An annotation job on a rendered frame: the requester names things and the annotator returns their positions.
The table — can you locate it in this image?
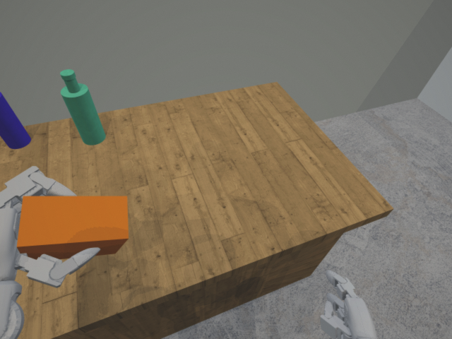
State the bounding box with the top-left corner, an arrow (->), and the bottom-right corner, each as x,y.
0,82 -> 394,339

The sponge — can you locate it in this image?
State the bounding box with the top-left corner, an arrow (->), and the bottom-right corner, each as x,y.
17,196 -> 129,260

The robot right hand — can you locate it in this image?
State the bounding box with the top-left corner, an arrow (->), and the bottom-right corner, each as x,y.
321,270 -> 377,339

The robot left forearm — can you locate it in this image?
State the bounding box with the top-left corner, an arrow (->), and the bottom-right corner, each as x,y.
0,280 -> 24,339

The robot left hand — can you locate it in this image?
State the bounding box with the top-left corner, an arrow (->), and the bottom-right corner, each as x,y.
0,166 -> 100,288

